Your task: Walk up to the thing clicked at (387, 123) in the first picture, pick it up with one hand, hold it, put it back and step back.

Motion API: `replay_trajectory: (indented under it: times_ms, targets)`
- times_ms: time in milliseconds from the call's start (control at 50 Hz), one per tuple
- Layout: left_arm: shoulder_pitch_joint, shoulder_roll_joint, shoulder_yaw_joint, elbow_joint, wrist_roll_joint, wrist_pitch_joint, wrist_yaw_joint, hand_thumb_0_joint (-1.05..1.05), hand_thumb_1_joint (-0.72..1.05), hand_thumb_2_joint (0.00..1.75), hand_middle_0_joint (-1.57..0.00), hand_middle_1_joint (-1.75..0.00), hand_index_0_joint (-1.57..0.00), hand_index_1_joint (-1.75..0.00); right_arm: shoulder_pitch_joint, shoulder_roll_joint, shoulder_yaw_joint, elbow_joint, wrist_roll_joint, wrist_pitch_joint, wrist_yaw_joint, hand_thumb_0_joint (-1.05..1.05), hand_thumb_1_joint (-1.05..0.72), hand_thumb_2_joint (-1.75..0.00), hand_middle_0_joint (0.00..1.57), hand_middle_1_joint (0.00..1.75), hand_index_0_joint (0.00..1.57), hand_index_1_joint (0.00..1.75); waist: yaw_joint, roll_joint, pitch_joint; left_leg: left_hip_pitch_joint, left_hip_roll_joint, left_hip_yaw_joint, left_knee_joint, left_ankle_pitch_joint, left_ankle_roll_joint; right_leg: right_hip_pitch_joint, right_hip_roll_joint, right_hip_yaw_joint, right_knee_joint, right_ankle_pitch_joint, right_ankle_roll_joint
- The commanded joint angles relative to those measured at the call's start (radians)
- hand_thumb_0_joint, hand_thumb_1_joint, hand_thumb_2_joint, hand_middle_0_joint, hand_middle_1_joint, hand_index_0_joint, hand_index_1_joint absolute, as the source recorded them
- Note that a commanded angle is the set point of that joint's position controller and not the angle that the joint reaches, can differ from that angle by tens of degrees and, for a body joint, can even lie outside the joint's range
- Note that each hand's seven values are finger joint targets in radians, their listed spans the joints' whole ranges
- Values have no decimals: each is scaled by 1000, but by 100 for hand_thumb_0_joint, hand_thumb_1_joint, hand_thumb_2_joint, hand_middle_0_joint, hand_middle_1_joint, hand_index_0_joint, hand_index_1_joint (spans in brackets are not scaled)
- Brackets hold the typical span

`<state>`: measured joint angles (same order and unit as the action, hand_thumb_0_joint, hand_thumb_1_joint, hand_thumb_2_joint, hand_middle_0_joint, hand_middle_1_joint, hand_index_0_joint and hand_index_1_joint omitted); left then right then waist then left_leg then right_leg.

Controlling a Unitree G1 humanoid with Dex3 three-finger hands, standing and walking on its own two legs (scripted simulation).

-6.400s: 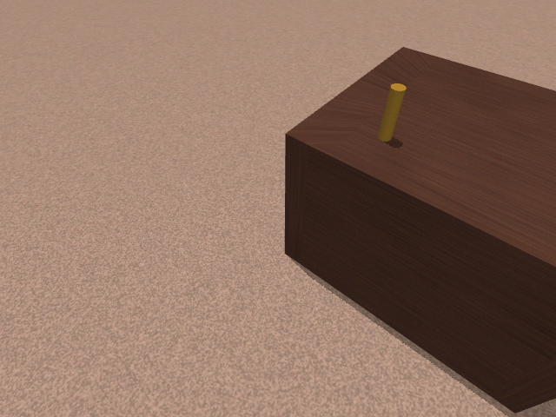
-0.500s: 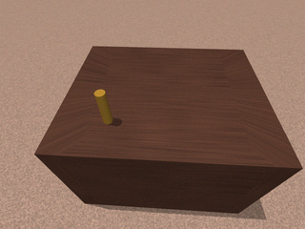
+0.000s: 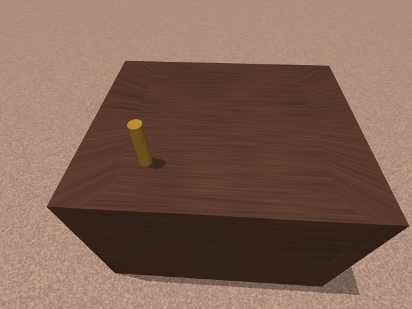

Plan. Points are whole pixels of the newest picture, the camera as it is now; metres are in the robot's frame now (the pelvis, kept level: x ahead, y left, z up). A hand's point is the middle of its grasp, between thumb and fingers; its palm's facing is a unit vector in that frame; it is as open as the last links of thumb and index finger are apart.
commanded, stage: stand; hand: left
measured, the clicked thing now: (141, 144) +0.54 +0.22 -0.05
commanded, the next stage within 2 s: rise first in 0.18 s
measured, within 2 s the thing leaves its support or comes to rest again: neither
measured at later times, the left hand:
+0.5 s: hand (105, 296) +0.16 +0.24 -0.13, palm faces +0.16 -0.94 -0.31, open 10.4 cm
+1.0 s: hand (84, 278) +0.18 +0.26 -0.06, palm faces +0.29 -0.89 -0.35, open 17.2 cm
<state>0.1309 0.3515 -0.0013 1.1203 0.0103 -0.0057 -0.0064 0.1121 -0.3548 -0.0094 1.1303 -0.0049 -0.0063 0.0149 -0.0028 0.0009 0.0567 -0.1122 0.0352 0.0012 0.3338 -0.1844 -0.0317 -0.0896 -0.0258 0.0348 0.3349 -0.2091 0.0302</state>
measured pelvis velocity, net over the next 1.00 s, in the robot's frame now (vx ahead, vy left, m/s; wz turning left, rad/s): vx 0.01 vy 0.00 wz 0.02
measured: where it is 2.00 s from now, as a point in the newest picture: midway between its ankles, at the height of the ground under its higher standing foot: outside the picture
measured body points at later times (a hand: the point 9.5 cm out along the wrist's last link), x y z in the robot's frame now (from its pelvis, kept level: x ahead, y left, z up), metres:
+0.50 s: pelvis -0.01 +0.00 -0.01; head +0.02 +0.00 +0.44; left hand +0.15 +0.29 -0.11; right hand +0.15 -0.29 -0.12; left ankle +0.00 +0.14 -0.75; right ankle -0.02 -0.14 -0.75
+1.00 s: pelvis +0.01 +0.00 -0.01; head +0.00 -0.01 +0.44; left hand +0.16 +0.31 -0.03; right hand +0.17 -0.26 -0.09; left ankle +0.00 +0.14 -0.75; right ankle -0.02 -0.14 -0.75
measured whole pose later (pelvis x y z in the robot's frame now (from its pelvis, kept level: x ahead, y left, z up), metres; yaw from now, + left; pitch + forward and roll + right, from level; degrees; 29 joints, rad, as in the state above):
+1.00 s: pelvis +0.01 +0.00 -0.01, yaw +1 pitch -1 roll +0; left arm 0.29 0.29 0.19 0.40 -0.03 -0.08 0.07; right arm 0.24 -0.23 -0.09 0.60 0.03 -0.08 -0.07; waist 0.02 0.02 0.00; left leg -0.19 0.03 -0.01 0.45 -0.25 -0.03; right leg -0.16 -0.03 0.02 0.45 -0.28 0.03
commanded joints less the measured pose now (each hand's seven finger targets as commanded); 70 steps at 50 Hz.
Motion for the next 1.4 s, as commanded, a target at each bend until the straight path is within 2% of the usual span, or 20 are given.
replay_trajectory:
  times_ms: [0,260,280,300,320,340,380,400,460,500,580,720,820,840,860,980,1020,1140,1200,1380]
  targets:
    - [-32,227,47,-63,-2,-20,17,0,90,90,-20,-30,-20,-30,-33,-207,-37,-61,-2,-20,-19,0,-90,-90,20,30,20,30,-1,-6,-77,39,96,-69,-48,173,43,-25,-97,49,-45,175,-49]
    - [-23,220,43,-62,-2,-21,18,0,82,82,-12,-22,-12,-22,-35,-214,-37,-64,-1,-17,-20,0,-82,-82,12,22,12,22,3,-7,-62,39,96,-67,-40,173,45,-37,-95,46,-51,182,-44]
    - [-374,17,12,-413,-75,-103,22,0,74,74,-5,-14,-4,-14,-386,-21,-2,-414,96,-137,-33,0,-74,-74,5,14,5,14,-32,18,-95,-101,-39,48,60,61,27,-149,17,-57,26,85,-25]
    - [-367,112,36,-459,-111,-142,50,0,66,66,-6,-7,-5,-8,-329,-56,-2,-434,108,-156,-48,0,-66,-66,5,6,5,6,18,-19,-130,-49,-34,45,14,4,28,-72,13,-60,-2,23,-26]
    - [-262,162,66,-357,-106,-136,67,0,58,58,-7,-7,-5,-9,-229,-150,-58,-324,100,-143,-70,0,-58,-58,5,5,5,5,-23,-5,-69,-57,-33,47,-2,-43,29,-118,18,-58,-5,-9,-33]
    - [-179,235,132,-294,-106,-121,72,0,50,50,-7,-7,-6,-8,-182,-186,-99,-270,98,-127,-76,0,-50,-50,5,5,5,5,8,5,-44,-100,-31,53,20,-33,23,-122,24,-64,9,-11,-33]
    - [-114,214,173,-338,-98,-115,88,0,34,34,-6,-6,-6,-6,-159,-198,-147,-272,88,-137,-95,0,-34,-34,5,5,5,5,21,10,-186,-63,-25,52,63,99,18,-92,29,-63,57,118,-35]
    - [-157,197,159,-347,-90,-120,91,0,28,26,-6,-7,-7,-6,-168,-174,-140,-289,81,-143,-97,0,-26,-26,5,5,5,5,11,12,-214,-63,-25,49,79,126,20,-94,28,-64,76,150,-33]
    - [-37,179,232,-313,-47,-105,83,0,15,18,-5,-6,-7,-4,-18,-134,-192,-253,45,-118,-83,0,-8,-19,5,5,5,5,7,21,-228,-83,-34,42,111,182,28,-120,32,-64,98,203,-36]
    - [7,171,237,-442,-47,-98,80,0,6,12,-4,-5,-7,-2,25,-134,-201,-350,47,-110,-82,0,4,-16,5,5,5,5,17,27,-314,-17,-36,48,98,255,24,-62,32,-66,85,263,-31]
    - [3,120,216,-541,-58,-88,74,0,-18,6,-4,-5,-7,-2,-8,-33,-131,-443,57,-92,-71,0,23,-10,5,5,5,5,29,10,-208,-73,-40,53,82,211,23,-103,24,-75,62,214,-25]
    - [-30,144,237,-756,-50,-109,92,0,-49,3,-4,-4,-5,-4,-41,-54,-141,-569,47,-114,-89,0,49,-4,5,5,5,5,28,34,-161,-68,-30,44,57,127,24,-116,24,-76,55,127,-34]
    - [34,145,259,-850,-43,-120,101,0,-53,2,-4,-5,-5,-4,13,-61,-146,-669,37,-124,-100,0,52,-4,5,5,5,5,19,-2,-219,-13,-31,43,76,213,27,-56,24,-77,68,218,-28]
    - [53,120,242,-860,-43,-122,99,0,-54,2,-5,-5,-5,-4,26,-19,-115,-673,37,-123,-97,0,52,-4,5,5,5,5,22,9,-205,-15,-34,47,76,204,28,-59,22,-76,63,208,-27]
    - [70,151,280,-853,-43,-121,102,0,-54,3,-5,-5,-5,-5,61,-52,-147,-654,32,-119,-101,0,53,-4,5,5,5,5,17,3,-187,-20,-33,46,75,203,28,-62,22,-78,61,209,-26]
    - [119,127,281,-907,-49,-125,91,0,-53,2,-4,-4,-4,-4,109,-19,-137,-633,31,-116,-90,0,54,-3,5,5,5,5,26,51,-94,-45,-33,52,50,147,20,-95,24,-86,49,149,-34]
    - [126,117,280,-945,-51,-129,86,0,-53,2,-4,-4,-4,-4,85,27,-95,-668,34,-119,-79,0,54,-3,5,5,5,5,36,39,-101,-48,-34,50,55,155,24,-80,21,-87,45,159,-30]
    - [116,152,313,-1023,-53,-141,85,0,-53,2,-4,-4,-5,-4,27,-64,-162,-720,28,-128,-84,0,54,-4,5,5,5,5,34,40,-136,-20,-30,43,57,177,23,-58,25,-85,53,174,-32]
    - [144,117,299,-1025,-51,-150,80,0,-55,4,-5,-5,-5,-5,64,9,-116,-663,26,-126,-79,0,53,-4,5,5,5,5,34,34,-99,-27,-31,45,50,137,26,-71,25,-87,42,136,-31]
    - [165,128,312,-1082,-49,-172,77,0,-57,4,-5,-6,-5,-6,59,-13,-139,-657,19,-130,-86,0,52,-5,5,5,5,5,29,25,-120,-8,-36,46,48,141,31,-66,18,-86,37,147,-26]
